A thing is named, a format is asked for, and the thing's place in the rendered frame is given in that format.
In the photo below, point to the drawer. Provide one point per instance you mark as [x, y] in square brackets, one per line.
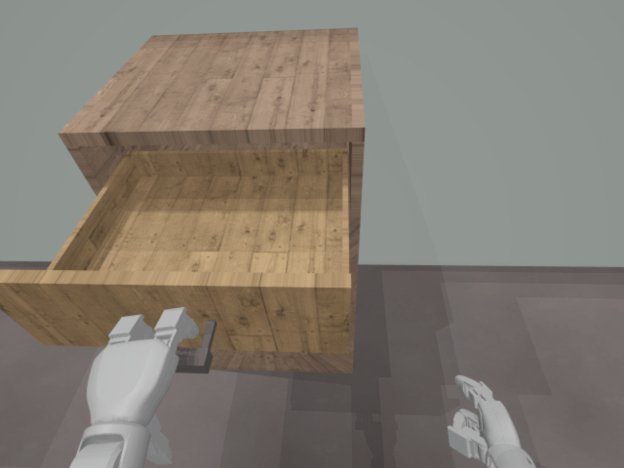
[257, 240]

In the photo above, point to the right robot hand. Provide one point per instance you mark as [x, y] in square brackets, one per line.
[471, 434]

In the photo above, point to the right robot forearm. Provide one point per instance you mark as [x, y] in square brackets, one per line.
[508, 456]

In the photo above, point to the left robot forearm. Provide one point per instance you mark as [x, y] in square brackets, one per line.
[113, 444]

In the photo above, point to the handle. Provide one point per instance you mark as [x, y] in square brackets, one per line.
[197, 360]

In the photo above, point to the left robot hand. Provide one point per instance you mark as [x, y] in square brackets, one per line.
[130, 377]

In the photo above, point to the cabinet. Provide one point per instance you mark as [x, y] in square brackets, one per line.
[289, 89]

